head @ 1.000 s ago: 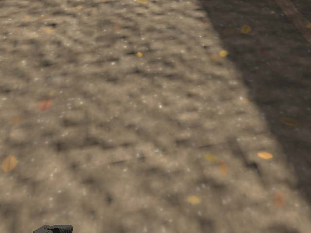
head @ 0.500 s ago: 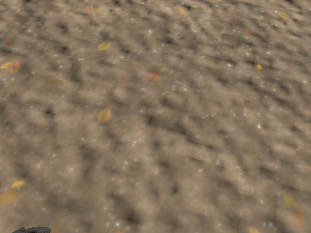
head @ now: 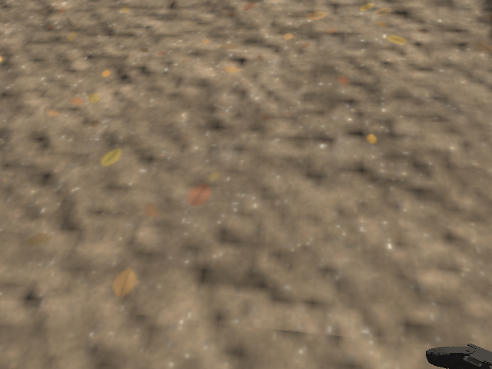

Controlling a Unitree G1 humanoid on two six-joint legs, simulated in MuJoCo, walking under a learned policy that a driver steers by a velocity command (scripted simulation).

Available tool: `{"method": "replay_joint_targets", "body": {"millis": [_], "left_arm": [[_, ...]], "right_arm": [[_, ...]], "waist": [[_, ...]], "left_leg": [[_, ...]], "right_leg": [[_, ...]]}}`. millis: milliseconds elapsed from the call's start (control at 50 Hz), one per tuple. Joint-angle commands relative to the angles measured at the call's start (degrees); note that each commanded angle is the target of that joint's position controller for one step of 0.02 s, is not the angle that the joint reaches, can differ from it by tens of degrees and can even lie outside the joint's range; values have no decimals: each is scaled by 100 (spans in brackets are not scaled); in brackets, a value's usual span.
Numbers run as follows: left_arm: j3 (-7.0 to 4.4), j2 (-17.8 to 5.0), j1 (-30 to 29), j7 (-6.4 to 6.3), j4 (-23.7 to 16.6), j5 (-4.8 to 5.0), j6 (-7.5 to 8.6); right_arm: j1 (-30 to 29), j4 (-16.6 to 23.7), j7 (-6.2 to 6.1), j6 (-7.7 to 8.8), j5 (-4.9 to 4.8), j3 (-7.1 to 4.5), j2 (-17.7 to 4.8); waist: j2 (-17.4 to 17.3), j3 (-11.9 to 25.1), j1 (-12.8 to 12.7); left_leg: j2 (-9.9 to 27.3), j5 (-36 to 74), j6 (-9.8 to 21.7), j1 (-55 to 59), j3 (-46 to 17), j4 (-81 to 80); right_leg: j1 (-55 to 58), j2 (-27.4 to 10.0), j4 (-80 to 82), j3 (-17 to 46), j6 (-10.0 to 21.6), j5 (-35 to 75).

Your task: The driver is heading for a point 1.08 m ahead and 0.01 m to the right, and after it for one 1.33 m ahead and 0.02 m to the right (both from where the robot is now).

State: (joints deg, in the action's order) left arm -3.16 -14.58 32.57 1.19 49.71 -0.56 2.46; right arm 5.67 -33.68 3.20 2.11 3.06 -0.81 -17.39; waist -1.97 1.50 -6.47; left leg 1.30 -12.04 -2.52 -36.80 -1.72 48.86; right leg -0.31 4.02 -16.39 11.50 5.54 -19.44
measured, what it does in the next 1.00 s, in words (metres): walks ahead: left foot, then right foot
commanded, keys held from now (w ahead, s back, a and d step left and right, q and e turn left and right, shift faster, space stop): w+e+shift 0.28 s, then w+q+shift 0.72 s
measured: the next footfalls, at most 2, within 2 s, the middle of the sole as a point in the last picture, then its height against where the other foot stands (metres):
left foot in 0.14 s outside the picture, level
right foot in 0.54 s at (388, 331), level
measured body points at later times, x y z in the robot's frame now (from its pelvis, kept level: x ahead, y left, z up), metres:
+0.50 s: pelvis +0.41 -0.05 -0.02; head +0.44 -0.07 +0.43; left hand +0.77 +0.04 -0.05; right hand +0.21 -0.27 -0.14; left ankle +0.26 +0.13 -0.74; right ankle +0.55 -0.22 -0.71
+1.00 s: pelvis +0.89 -0.15 -0.05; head +0.90 -0.15 +0.40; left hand +0.85 +0.12 -0.19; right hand +1.09 -0.41 -0.13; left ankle +1.02 -0.14 -0.75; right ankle +0.60 -0.24 -0.68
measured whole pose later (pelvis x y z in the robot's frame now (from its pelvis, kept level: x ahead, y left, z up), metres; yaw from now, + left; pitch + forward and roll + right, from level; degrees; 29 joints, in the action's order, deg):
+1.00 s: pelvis +0.89 -0.15 -0.05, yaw +3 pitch -1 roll -2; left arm -2.0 -15.1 25.7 -1.1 52.7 -2.0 3.3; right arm 4.4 -41.0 3.6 1.3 0.3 -1.9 -17.8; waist -1.7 -2.7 0.4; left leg -3.6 -8.6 12.3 -31.2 9.3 40.1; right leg 10.9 -1.6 -42.3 -16.5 -1.3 -18.2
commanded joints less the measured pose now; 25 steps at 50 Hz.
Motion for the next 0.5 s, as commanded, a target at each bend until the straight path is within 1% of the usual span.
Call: {"method": "replay_joint_targets", "body": {"millis": [20, 40, 60, 80, 100, 120, 140, 160, 180, 200, 220, 240, 260, 280, 300, 320, 340, 360, 380, 400, 420, 440, 460, 480, 500], "left_arm": [[-313, -1139, -160, -67, -257, 23, 84], [-323, -1160, -170, -82, -226, 38, 96], [-331, -1188, -292, -94, -230, 58, 114], [-347, -1276, -552, -96, -279, 73, 140], [-387, -1445, -703, -84, -311, 86, 180], [-431, -1614, -956, -47, -370, 92, 218], [-360, -1332, -1117, -15, -481, 66, 311], [-124, -334, -755, -42, -757, 216, 331], [-87, -644, -971, -48, -837, 167, 231], [-137, -849, -1346, -22, -812, 33, 143], [-134, -865, -1518, 47, -766, -74, 80], [-128, -787, -1680, 126, -774, -126, 19], [-102, -682, -1777, 199, -842, -170, -56], [-61, -578, -1970, 260, -945, -170, -134], [1, -448, -2206, 306, -1072, -194, -167], [58, -330, -2384, 340, -1193, -213, -167], [104, -286, -2533, 357, -1272, -224, -149], [125, -355, -2757, 370, -1413, -223, -130], [147, -456, -3028, 390, -1550, -224, -103], [191, -528, -3299, 439, -1655, -218, -69], [253, -498, -3509, 497, -1707, -225, -26], [298, -431, -3680, 523, -1709, -222, 16], [304, -460, -3654, 500, -1678, -207, 33], [257, -611, -3525, 428, -1602, -221, 34], [191, -769, -3143, 328, -1509, -250, 37]], "right_arm": [[-1516, 786, 11, 123, -86, 26, -208], [-1570, 832, -5, 136, -110, 20, -254], [-1418, 806, -39, 154, -135, -3, -323], [-1000, 683, -99, 171, -154, -50, -434], [-264, 446, -194, 186, -148, -163, -693], [921, 107, -315, 189, -149, -297, -944], [2139, -97, -473, 200, -66, -465, -1314], [2519, -162, -515, 221, 168, -555, -1757], [1798, -87, -507, 173, 102, -517, -1523], [1231, -49, -498, 148, 62, -418, -1013], [1170, -146, -470, 151, 41, -354, -700], [1206, -259, -463, 171, 51, -320, -588], [1298, -418, -458, 217, 22, -278, -488], [1383, -561, -420, 288, -40, -255, -387], [1554, -725, -362, 366, -92, -206, -225], [1696, -872, -318, 438, -124, -180, -168], [1765, -972, -295, 496, -121, -174, -176], [1723, -1028, -293, 529, -122, -194, -278], [1622, -1054, -290, 540, -128, -216, -383], [1534, -1077, -281, 533, -160, -225, -442], [1612, -1157, -271, 521, -228, -228, -494], [1813, -1260, -254, 515, -280, -242, -604], [1878, -1330, -235, 509, -275, -286, -838], [1926, -1388, -220, 506, -269, -328, -1064], [1989, -1461, -230, 490, -255, -374, -1314]], "waist": [[950, -720, -74], [1024, -684, -46], [1039, -602, 91], [1012, -417, 366], [883, 37, 719], [592, 691, 1361], [244, 1426, 1917], [-1465, 2263, 1612], [-1464, 1715, 1284], [-848, 796, 1148], [-252, 327, 1089], [-189, 29, 1015], [-339, -228, 908], [-454, -419, 853], [-404, -545, 836], [-373, -635, 779], [-334, -700, 716], [-318, -818, 608], [-274, -947, 517], [-171, -1043, 472], [-71, -1073, 490], [17, -1070, 574], [-1, -1017, 516], [36, -813, 419], [-100, -390, 196]], "left_leg": [[-344, 329, -63, -129, 402, -1019], [-366, 448, -20, 204, 399, -1242], [-393, 599, 41, 734, 348, -1470], [-487, 575, 129, 1585, 336, -1692], [-609, 303, 243, 2720, 357, -1686], [-481, 174, 356, 4168, 270, -1693], [407, -1150, 490, 5645, -510, -1643], [2274, -4126, 843, 6600, -3442, -2722], [2439, -4725, 957, 5634, -4902, -3579], [2222, -4183, 972, 4854, -4013, -3478], [2014, -3115, 995, 4267, -3050, -3429], [1800, -2273, 951, 3848, -2371, -3537], [1670, -1805, 921, 3489, -1833, -3668], [1628, -1394, 888, 3335, -1450, -3795], [1536, -1020, 910, 3203, -1247, -3920], [1509, -681, 959, 3138, -1061, -4024], [1458, -347, 1019, 3122, -856, -4138], [1403, -33, 1062, 3060, -580, -4282], [1278, 256, 1065, 2911, -233, -4432], [1082, 545, 1040, 2626, 130, -4653], [981, 969, 1055, 2237, 264, -4986], [1015, 1555, 1128, 2021, 216, -5164], [1115, 2296, 1169, 2167, 202, -5068], [1127, 3816, 1156, 2626, 312, -4611], [1185, 5257, 1111, 2992, 363, -3820]], "right_leg": [[-466, -891, 697, 1287, 854, 1422], [-516, -990, 673, 1363, 815, 1908], [-623, -1059, 575, 1386, 716, 2427], [-846, -1025, 267, 1264, 551, 3354], [-1053, -940, -506, 1102, 384, 4512], [-1471, -655, -1870, 853, 205, 4875], [-2377, -260, -3573, 614, 127, 3734], [-3679, 379, -5445, 69, 102, -808], [-4179, 42, -6139, -219, 170, -530], [-4358, -320, -6180, -417, 175, 13], [-4304, -587, -5999, -552, 147, 276], [-4229, -722, -5868, -611, 94, 334], [-4227, -844, -5800, -628, 32, 325], [-4313, -971, -5692, -628, -4, 351], [-4395, -991, -5574, -561, -4, 398], [-4515, -939, -5416, -440, -7, 513], [-4642, -833, -5229, -313, -17, 679], [-4737, -759, -4865, -279, -47, 825], [-4636, -722, -4242, -393, -82, 1042], [-4187, -692, -3431, -801, -96, 1372], [-3413, -663, -2764, -1327, -56, 1725], [-2694, -582, -2525, -1600, -15, 1974], [-2306, -508, -2391, -1614, 5, 1984], [-2038, -344, -2302, -1660, 40, 1696], [-1481, -132, -2253, -1680, 81, 1180]]}}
